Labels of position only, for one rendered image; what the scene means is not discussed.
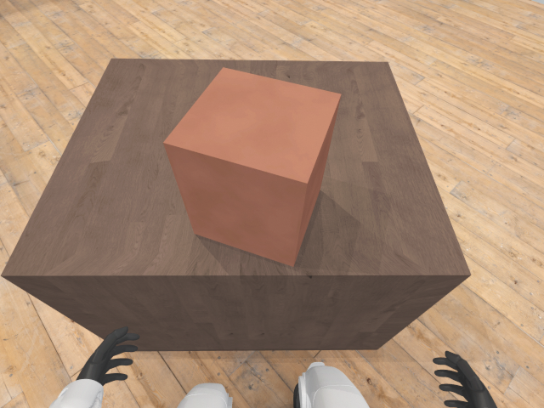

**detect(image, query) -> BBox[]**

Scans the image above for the left robot hand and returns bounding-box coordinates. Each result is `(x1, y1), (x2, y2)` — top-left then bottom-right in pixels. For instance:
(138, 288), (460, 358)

(76, 326), (139, 386)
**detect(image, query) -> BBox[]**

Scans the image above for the robot thigh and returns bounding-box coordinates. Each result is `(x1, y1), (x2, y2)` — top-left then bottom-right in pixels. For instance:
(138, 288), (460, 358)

(298, 365), (370, 408)
(177, 382), (232, 408)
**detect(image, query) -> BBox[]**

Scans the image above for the right robot hand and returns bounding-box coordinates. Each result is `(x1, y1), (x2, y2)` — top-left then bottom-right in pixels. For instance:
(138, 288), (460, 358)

(433, 351), (497, 408)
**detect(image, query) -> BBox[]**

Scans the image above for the carton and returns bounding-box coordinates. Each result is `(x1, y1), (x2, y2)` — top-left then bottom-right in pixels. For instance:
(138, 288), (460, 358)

(163, 67), (341, 267)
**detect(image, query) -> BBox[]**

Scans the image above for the pedestal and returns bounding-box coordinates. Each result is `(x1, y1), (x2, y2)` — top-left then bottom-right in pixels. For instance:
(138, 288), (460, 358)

(1, 59), (471, 351)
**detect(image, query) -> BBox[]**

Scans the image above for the robot right thigh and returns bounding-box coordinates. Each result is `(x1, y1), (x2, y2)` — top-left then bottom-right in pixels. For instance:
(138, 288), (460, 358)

(298, 365), (370, 408)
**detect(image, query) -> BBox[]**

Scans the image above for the robot left thigh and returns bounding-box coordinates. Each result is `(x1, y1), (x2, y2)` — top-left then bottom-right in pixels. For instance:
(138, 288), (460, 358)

(177, 382), (232, 408)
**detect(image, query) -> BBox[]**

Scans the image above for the left robot forearm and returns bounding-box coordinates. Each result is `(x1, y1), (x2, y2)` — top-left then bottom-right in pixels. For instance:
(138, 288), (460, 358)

(49, 379), (104, 408)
